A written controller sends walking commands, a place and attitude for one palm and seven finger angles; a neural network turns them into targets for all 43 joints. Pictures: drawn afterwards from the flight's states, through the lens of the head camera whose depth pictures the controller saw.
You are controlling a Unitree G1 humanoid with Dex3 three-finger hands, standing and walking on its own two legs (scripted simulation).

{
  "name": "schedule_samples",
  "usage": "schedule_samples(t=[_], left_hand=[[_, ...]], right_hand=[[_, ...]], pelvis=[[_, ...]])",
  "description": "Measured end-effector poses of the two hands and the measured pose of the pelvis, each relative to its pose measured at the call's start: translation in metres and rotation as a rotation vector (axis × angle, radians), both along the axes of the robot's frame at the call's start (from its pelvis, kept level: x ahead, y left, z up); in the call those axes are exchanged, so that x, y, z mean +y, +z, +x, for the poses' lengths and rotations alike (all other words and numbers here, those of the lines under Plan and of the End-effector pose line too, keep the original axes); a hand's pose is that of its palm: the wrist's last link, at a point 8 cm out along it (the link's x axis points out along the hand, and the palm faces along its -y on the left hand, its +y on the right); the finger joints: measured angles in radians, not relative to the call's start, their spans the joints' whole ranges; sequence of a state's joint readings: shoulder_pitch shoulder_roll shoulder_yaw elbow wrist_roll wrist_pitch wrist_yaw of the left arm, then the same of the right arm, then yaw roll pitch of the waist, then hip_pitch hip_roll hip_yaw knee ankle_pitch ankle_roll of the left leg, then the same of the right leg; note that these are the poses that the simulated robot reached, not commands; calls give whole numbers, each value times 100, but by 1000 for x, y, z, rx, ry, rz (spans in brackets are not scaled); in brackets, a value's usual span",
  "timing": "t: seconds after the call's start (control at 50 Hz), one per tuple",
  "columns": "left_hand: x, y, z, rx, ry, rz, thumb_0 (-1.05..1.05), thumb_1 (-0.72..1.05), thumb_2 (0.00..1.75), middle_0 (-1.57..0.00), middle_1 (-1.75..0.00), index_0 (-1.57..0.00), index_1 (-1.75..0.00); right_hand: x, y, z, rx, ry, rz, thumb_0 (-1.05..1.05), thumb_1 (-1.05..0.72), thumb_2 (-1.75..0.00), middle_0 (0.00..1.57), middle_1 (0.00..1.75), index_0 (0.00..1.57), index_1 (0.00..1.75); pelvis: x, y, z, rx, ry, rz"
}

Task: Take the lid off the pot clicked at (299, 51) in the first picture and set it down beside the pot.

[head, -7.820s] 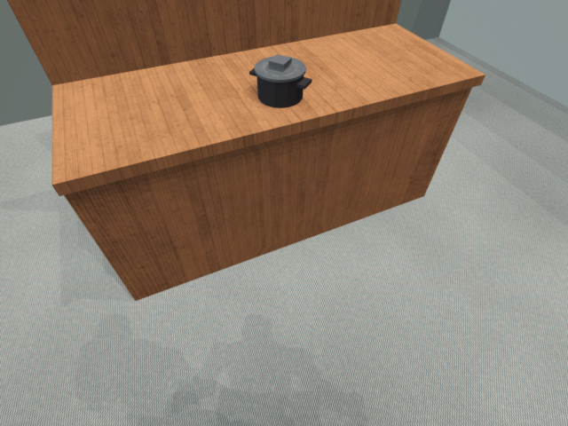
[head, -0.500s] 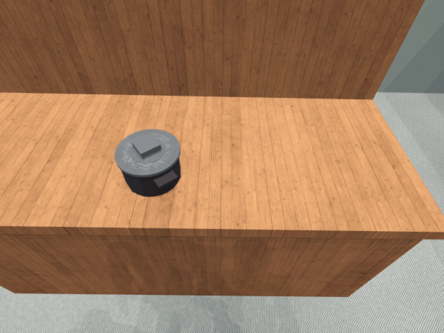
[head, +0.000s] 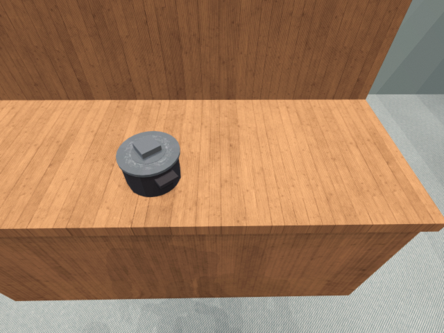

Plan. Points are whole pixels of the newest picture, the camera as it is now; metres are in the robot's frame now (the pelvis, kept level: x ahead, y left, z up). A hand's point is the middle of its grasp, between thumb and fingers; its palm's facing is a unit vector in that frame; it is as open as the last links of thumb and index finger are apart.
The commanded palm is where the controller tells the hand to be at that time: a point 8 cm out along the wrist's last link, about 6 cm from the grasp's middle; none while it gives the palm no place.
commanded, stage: look again from close up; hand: left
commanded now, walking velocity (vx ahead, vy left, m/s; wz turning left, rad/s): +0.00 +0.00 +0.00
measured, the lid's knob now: (147, 146) +0.53 +0.22 +0.01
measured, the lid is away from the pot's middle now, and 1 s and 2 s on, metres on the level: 0.00 0.00 0.00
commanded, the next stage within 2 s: shuffle to correct the standing spot in 0.42 s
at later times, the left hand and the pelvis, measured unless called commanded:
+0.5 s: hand out of the picture +0.01 +0.16 -0.17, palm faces +0.01 -0.98 -0.18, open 7.4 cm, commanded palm none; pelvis +0.00 -0.01 +0.00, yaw -1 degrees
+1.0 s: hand out of the picture +0.03 +0.20 -0.18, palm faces +0.09 -0.97 -0.23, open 7.4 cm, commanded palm none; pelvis +0.04 +0.01 -0.01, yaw +2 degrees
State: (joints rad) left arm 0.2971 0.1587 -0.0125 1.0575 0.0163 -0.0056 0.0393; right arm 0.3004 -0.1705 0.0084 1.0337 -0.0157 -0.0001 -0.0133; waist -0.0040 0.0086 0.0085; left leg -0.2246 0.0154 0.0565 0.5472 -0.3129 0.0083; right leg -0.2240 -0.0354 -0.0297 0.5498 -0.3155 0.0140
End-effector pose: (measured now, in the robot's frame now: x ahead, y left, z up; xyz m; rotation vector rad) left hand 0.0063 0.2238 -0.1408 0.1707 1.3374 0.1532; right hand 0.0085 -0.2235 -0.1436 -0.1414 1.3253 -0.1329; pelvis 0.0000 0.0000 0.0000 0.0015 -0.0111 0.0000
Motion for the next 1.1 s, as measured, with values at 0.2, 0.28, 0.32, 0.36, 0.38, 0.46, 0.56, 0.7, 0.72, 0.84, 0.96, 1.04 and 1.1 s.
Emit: schedule_samples(t=[0.2,0.28,0.32,0.36,0.38,0.46,0.56,0.7,0.72,0.84,0.96,1.04,1.1], left_hand=[[-1,0,2,6,-13,-7,1,90,90,-20,-30,-20,-30],[-3,-1,1,11,-10,-12,1,91,90,-20,-30,-20,-30],[-4,-1,0,15,-8,-16,1,91,90,-20,-30,-20,-30],[-6,-1,0,19,-5,-19,1,91,90,-20,-30,-20,-30],[-7,-1,-1,21,-4,-20,1,91,90,-20,-30,-20,-30],[-9,-2,-4,31,0,-25,1,91,90,-20,-30,-20,-30],[-13,-2,-8,46,6,-32,1,91,90,-20,-30,-20,-30],[-11,-5,-12,51,40,-31,1,90,90,-20,-30,-20,-30],[-9,-6,-12,50,50,-29,1,90,90,-20,-30,-20,-30],[11,-11,-10,72,81,-14,1,90,90,-20,-30,-20,-30],[20,-8,10,44,81,21,1,91,90,-19,-30,-20,-30],[22,-5,18,26,90,15,1,91,90,-19,-30,-20,-30],[25,-11,23,48,88,-5,1,90,90,-20,-30,-20,-30]], right_hand=[[5,2,-14,36,-15,9,1,-92,-90,20,30,20,30],[6,3,-15,47,-19,8,0,-92,-90,20,30,20,30],[5,4,-15,50,-21,7,0,-92,-90,20,30,20,30],[5,4,-15,52,-21,5,0,-92,-90,20,30,20,30],[5,4,-14,53,-21,5,0,-92,-90,20,30,20,30],[4,5,-13,59,-21,3,1,-92,-90,20,30,20,30],[2,5,-12,65,-19,1,1,-92,-90,20,30,20,30],[0,0,-7,88,9,4,0,-91,-90,20,30,20,30],[0,0,-6,92,15,2,0,-91,-90,20,30,20,30],[5,0,13,81,36,-21,0,-91,-90,20,30,20,30],[11,-6,33,69,46,-8,0,-91,-90,20,30,20,30],[13,-3,55,66,52,-24,1,-92,-90,20,30,20,30],[16,0,74,17,57,-41,1,-92,-90,20,30,20,30]], pelvis=[[-1,2,0,6,-10,4],[-2,3,2,6,-11,4],[-3,3,3,6,-11,4],[-3,3,3,5,-11,4],[-3,3,3,4,-11,4],[-4,4,4,4,-10,4],[-6,5,5,5,-10,4],[-6,0,9,10,13,3],[-5,-2,10,12,20,1],[5,-6,23,18,27,10],[8,-8,38,21,27,7],[14,-5,46,19,46,3],[22,-7,51,11,41,-2]])
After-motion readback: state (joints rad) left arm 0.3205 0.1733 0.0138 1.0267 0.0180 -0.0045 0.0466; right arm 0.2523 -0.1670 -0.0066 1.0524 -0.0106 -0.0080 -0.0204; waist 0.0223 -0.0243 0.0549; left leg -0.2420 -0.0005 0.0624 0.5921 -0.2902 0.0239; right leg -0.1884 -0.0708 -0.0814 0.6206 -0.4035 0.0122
